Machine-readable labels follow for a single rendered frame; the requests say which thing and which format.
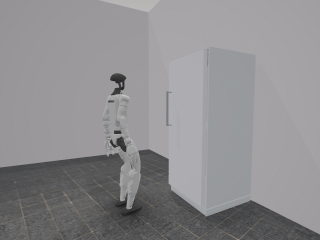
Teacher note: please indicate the left robot forearm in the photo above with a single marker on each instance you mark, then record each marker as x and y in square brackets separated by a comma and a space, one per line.
[107, 130]

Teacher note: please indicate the robot head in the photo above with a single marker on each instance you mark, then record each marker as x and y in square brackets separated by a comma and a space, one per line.
[118, 78]

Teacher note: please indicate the right robot shin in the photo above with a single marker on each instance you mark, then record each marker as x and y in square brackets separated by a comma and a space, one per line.
[132, 188]

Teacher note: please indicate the right robot upper arm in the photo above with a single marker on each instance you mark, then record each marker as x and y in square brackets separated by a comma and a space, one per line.
[123, 102]

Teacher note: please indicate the left robot upper arm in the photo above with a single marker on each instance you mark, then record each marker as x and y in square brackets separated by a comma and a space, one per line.
[106, 116]

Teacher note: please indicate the fridge door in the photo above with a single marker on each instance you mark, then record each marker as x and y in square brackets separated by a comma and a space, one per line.
[188, 125]

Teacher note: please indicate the right robot forearm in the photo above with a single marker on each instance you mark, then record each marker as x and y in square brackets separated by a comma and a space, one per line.
[124, 130]

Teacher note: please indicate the right robot hand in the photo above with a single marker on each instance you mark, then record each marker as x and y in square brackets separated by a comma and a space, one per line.
[130, 150]

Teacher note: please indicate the handle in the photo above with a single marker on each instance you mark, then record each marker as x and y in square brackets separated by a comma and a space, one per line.
[167, 108]

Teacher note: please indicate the left robot hand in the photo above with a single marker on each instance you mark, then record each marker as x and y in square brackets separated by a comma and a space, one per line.
[106, 145]

